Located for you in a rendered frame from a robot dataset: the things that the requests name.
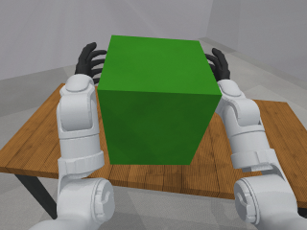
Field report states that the right robot upper arm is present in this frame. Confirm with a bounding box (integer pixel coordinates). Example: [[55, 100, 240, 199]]
[[233, 173, 307, 230]]

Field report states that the robot right hand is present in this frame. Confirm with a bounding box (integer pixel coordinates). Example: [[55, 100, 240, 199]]
[[205, 48, 230, 81]]

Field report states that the left robot forearm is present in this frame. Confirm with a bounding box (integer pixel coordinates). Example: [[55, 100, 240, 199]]
[[56, 74, 105, 215]]

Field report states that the robot left hand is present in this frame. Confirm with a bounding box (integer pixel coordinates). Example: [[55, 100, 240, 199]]
[[74, 42, 107, 84]]

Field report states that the carton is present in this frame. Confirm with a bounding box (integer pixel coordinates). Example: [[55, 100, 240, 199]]
[[97, 34, 223, 165]]

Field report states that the table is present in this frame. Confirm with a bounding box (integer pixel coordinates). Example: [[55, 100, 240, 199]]
[[0, 83, 307, 219]]

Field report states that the left robot upper arm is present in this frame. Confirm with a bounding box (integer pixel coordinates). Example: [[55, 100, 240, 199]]
[[28, 177, 115, 230]]

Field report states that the right robot forearm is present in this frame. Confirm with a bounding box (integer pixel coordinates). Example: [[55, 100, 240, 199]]
[[215, 79, 298, 211]]

